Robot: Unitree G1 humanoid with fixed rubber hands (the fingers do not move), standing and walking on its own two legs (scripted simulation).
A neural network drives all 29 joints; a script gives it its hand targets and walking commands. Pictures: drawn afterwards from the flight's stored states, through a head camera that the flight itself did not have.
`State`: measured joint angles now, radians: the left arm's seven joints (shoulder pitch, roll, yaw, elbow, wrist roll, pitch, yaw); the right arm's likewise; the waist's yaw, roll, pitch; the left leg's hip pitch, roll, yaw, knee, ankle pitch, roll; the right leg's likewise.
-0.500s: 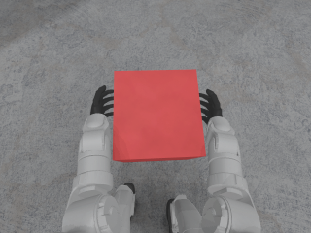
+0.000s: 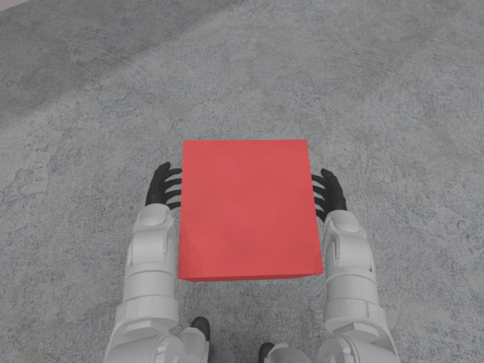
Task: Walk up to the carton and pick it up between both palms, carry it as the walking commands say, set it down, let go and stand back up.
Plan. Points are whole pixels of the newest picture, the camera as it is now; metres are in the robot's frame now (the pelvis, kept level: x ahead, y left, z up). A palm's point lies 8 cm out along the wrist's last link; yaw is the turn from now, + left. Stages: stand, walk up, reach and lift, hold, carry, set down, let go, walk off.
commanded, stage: reach and lift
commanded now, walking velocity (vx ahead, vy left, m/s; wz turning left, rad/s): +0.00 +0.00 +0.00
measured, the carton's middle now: (244, 217) +0.36 +0.00 -0.08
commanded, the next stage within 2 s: hold in 1.78 s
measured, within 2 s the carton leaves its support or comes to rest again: neither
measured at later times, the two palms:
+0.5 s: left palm (156, 200) +0.33 +0.14 +0.05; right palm (359, 210) +0.33 -0.16 +0.05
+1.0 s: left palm (158, 200) +0.32 +0.14 +0.07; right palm (367, 214) +0.31 -0.17 +0.07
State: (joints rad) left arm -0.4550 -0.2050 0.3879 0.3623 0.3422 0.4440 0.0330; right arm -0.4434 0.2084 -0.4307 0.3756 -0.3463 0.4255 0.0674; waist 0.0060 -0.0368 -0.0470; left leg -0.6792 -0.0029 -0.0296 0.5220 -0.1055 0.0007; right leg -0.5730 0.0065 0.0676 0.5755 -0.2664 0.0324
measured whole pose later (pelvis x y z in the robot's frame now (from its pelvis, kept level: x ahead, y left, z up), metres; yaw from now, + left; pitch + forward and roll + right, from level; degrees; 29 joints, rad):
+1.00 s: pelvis +0.03 -0.02 +0.02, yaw +0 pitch -7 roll +0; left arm -0.29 -0.16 0.23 0.21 0.31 0.74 0.02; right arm -0.28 0.15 -0.21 0.24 -0.28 0.73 0.01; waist -0.01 -0.03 0.04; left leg -0.09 0.00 -0.03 0.31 -0.10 -0.02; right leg 0.03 0.00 0.06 0.33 -0.24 0.01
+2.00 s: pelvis +0.02 -0.01 +0.02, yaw +0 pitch -7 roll +0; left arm -0.25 -0.15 0.20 0.20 0.30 0.76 0.01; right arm -0.24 0.15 -0.20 0.23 -0.28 0.75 0.00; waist 0.00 -0.04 0.03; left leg -0.09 0.00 -0.03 0.31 -0.10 -0.01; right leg 0.02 0.00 0.07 0.35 -0.24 0.01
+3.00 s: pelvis +0.02 -0.01 +0.02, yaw -2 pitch -4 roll +0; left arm -0.26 -0.15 0.21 0.20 0.29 0.76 0.01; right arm -0.25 0.15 -0.18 0.22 -0.28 0.77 -0.01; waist 0.02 -0.02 -0.04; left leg -0.20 0.02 -0.01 0.38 -0.13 -0.02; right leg -0.14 -0.01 0.03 0.52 -0.40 -0.01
